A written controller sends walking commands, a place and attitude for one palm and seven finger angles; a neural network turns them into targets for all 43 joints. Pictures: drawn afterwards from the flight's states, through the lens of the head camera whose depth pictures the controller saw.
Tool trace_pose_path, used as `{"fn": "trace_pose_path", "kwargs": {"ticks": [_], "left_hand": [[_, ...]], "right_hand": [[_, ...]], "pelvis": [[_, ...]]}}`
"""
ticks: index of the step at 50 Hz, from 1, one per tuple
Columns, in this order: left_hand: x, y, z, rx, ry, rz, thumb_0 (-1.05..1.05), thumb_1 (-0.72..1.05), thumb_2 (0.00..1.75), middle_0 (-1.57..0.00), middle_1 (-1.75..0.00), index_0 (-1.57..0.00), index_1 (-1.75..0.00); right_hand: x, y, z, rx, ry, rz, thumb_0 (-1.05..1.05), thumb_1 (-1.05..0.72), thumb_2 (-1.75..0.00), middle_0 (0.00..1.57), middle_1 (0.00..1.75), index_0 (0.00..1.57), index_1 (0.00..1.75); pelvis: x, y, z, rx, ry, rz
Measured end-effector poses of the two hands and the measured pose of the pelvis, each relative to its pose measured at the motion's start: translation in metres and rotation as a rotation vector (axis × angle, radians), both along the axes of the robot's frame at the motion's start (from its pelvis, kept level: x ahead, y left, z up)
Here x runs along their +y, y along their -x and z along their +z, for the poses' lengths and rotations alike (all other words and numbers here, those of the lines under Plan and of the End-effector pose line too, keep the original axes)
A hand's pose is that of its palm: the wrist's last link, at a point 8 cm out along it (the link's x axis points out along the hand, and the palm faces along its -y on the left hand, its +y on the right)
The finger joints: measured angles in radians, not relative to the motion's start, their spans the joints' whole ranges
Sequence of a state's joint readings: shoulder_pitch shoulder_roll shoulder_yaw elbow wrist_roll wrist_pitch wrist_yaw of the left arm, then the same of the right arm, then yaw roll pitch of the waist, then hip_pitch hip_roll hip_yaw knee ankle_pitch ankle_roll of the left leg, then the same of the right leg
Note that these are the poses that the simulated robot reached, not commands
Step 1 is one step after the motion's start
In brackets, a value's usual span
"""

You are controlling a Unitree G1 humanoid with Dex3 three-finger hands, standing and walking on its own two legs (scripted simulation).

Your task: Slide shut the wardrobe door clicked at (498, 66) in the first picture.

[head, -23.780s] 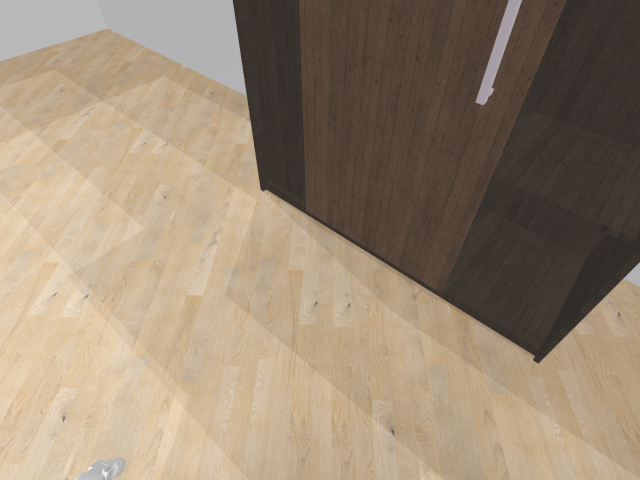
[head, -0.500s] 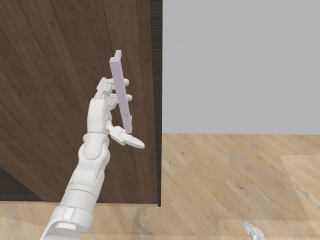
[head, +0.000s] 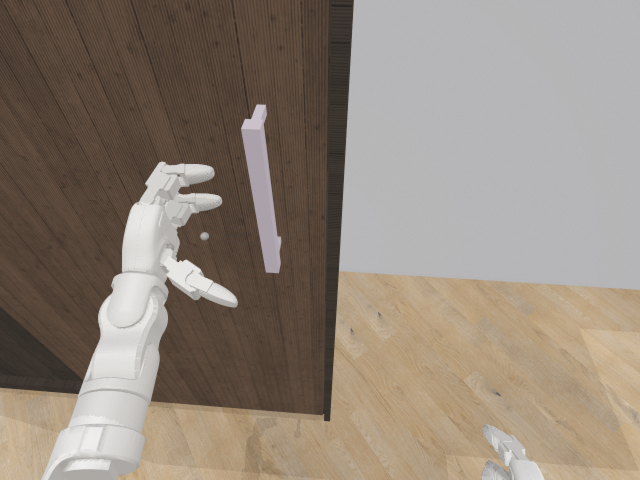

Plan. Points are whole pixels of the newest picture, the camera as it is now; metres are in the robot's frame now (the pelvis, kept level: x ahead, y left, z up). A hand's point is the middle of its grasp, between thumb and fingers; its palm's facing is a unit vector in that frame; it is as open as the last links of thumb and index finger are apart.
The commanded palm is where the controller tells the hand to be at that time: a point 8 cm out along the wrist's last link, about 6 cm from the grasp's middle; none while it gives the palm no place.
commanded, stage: slip the hand off the handle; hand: left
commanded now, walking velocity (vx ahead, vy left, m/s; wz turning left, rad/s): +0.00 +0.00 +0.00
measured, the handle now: (267, 198) +0.41 +0.10 +0.16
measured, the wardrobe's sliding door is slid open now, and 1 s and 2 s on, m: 0.00 0.00 0.00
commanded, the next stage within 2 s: draw the hand back to the body in 0.74 s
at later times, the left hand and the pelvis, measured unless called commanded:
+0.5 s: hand (186, 285) +0.28 +0.17 +0.14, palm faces +0.05 -1.00 -0.08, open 14.7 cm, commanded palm +0.25 +0.22 +0.14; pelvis +0.00 +0.00 +0.00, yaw +0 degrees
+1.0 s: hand (173, 322) +0.24 +0.17 +0.13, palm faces +0.01 -1.00 -0.06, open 14.7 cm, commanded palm +0.21 +0.22 +0.15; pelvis +0.00 +0.00 +0.00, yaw +1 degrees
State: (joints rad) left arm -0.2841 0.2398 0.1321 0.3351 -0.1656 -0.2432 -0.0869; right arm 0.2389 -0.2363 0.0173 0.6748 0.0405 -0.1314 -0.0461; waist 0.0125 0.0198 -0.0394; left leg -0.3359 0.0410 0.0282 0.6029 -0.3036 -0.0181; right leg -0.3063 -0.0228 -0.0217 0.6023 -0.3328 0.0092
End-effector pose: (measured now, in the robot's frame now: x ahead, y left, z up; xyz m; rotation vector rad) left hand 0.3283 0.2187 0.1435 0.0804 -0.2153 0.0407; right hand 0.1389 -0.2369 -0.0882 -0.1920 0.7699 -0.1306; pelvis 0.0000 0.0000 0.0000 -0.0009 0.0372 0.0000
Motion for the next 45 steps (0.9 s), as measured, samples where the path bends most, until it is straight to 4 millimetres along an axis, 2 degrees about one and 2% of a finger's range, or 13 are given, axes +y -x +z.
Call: {"fn": "trace_pose_path", "kwargs": {"ticks": [6, 12, 22, 31, 37, 45], "left_hand": [[0.004, -0.001, 0.0, -0.006, 0.008, -0.011, -0.01, -0.56, 0.2, -0.29, -1.18, -0.25, -1.15], [0.003, 0.021, -0.002, -0.018, 0.005, -0.022, -0.01, -0.55, 0.2, -0.27, -1.16, -0.25, -1.15], [0.0, 0.061, -0.003, -0.02, -0.005, -0.007, -0.01, -0.56, 0.2, -0.26, -1.15, -0.25, -1.15], [0.002, 0.082, -0.003, -0.01, -0.009, 0.0, -0.01, -0.56, 0.2, -0.25, -1.15, -0.25, -1.15], [-0.005, 0.096, -0.004, -0.002, -0.012, -0.015, -0.01, -0.56, 0.2, -0.25, -1.15, -0.25, -1.15], [0.002, 0.111, -0.005, 0.015, -0.014, 0.01, -0.01, -0.55, 0.2, -0.25, -1.15, -0.25, -1.15]], "right_hand": [[-0.002, 0.012, -0.003, 0.018, 0.0, -0.028, 0.02, -0.91, -0.89, 0.2, 0.3, 0.2, 0.3], [-0.002, 0.015, -0.001, -0.006, -0.013, -0.039, 0.02, -0.91, -0.89, 0.2, 0.3, 0.2, 0.3], [0.009, -0.008, 0.008, -0.096, -0.022, 0.016, 0.02, -0.91, -0.89, 0.2, 0.3, 0.2, 0.3], [0.018, -0.03, 0.019, -0.174, -0.033, 0.07, 0.02, -0.9, -0.89, 0.2, 0.3, 0.2, 0.3], [0.02, -0.035, 0.02, -0.191, -0.039, 0.09, 0.02, -0.9, -0.89, 0.2, 0.3, 0.2, 0.3], [0.017, -0.035, 0.016, -0.182, -0.038, 0.096, 0.02, -0.9, -0.89, 0.2, 0.3, 0.2, 0.3]], "pelvis": [[0.001, -0.001, 0.0, 0.008, -0.002, -0.011], [0.003, -0.002, 0.0, -0.001, -0.003, -0.022], [0.002, 0.003, -0.001, -0.027, -0.002, -0.01], [-0.001, 0.005, -0.001, -0.04, 0.0, 0.004], [-0.002, 0.002, -0.001, -0.043, -0.001, 0.008], [-0.005, -0.001, -0.002, -0.046, 0.001, 0.015]]}}
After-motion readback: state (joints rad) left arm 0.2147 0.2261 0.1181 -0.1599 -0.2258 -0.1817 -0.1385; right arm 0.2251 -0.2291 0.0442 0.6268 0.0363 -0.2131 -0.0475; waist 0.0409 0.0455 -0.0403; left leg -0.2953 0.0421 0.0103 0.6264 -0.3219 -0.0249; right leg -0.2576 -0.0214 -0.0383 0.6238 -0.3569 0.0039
